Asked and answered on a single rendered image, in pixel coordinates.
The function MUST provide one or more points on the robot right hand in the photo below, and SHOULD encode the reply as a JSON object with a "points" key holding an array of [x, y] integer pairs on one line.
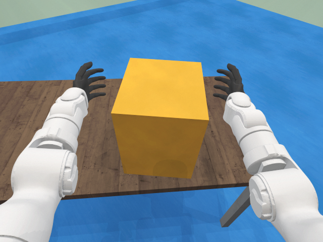
{"points": [[235, 82]]}

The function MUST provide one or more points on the robot right forearm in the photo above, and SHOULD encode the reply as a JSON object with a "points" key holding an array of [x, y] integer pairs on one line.
{"points": [[261, 150]]}

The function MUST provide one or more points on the carton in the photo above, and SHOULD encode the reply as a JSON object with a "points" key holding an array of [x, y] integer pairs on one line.
{"points": [[160, 117]]}

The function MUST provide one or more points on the table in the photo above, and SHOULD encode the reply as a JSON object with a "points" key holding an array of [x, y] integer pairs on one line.
{"points": [[25, 105]]}

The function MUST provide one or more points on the right robot upper arm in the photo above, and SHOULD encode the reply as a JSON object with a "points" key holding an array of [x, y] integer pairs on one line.
{"points": [[286, 199]]}

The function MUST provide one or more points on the robot left hand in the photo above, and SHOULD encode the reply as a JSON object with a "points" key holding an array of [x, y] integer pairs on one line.
{"points": [[81, 80]]}

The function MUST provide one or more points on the left robot upper arm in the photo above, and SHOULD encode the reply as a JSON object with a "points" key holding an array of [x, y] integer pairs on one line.
{"points": [[42, 177]]}

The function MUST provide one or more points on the robot left forearm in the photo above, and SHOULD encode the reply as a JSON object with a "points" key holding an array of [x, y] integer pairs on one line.
{"points": [[62, 125]]}

